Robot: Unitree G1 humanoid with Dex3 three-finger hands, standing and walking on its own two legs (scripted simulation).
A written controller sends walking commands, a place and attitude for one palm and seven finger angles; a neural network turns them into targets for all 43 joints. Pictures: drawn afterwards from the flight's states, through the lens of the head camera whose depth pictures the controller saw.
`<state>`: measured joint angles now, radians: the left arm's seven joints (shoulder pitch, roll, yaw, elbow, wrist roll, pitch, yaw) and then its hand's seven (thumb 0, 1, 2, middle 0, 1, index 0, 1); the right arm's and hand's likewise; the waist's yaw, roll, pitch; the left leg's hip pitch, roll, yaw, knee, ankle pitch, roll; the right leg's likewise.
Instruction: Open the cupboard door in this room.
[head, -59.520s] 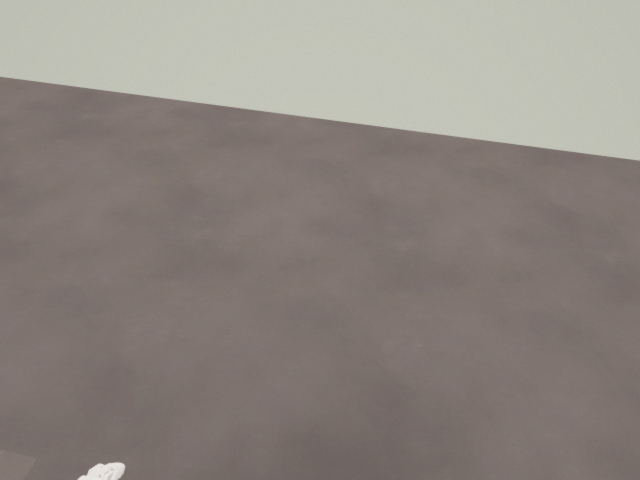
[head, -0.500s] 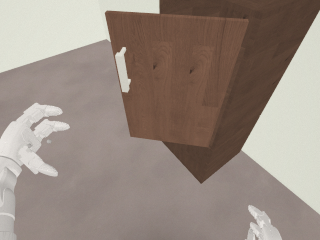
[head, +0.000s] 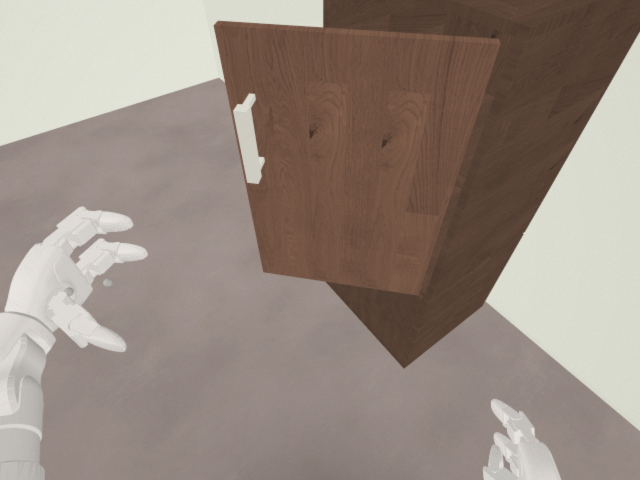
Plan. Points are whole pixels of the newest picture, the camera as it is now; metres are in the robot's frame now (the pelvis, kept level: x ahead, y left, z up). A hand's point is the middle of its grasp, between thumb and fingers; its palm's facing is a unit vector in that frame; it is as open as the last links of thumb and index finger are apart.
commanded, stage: move the hooked fingers beside the handle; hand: left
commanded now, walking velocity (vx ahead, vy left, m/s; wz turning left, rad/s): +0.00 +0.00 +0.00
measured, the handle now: (252, 139) +0.61 +0.17 +0.10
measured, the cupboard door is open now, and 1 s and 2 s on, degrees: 43 43 43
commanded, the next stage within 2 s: none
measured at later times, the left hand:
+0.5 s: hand (150, 222) +0.39 +0.26 +0.11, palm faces -0.07 -1.00 -0.02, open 14.0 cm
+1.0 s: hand (178, 180) +0.48 +0.25 +0.11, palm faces -0.11 -0.99 -0.01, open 14.0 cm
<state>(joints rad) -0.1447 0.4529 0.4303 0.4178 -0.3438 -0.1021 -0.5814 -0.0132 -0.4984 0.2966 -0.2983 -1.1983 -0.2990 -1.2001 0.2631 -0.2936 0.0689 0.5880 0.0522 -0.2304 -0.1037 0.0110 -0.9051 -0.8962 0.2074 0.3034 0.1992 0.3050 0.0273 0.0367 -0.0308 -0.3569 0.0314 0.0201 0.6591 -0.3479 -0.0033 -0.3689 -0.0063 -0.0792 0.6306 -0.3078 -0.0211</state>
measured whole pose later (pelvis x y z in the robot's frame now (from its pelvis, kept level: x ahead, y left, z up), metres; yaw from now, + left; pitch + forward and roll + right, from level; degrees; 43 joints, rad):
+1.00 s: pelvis +0.00 +0.02 -0.01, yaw -2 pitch +14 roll -2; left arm -0.88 0.66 0.44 1.16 -0.16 -0.25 -0.54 -0.01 -0.50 0.30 -0.30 -1.20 -0.30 -1.20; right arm 0.38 -0.31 0.06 0.62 0.02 -0.04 -0.06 0.01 -0.91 -0.90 0.21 0.30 0.20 0.30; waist -0.12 0.00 -0.06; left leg -0.64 0.04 0.04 0.78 -0.38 0.02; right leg -0.65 0.00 -0.06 0.72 -0.31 0.00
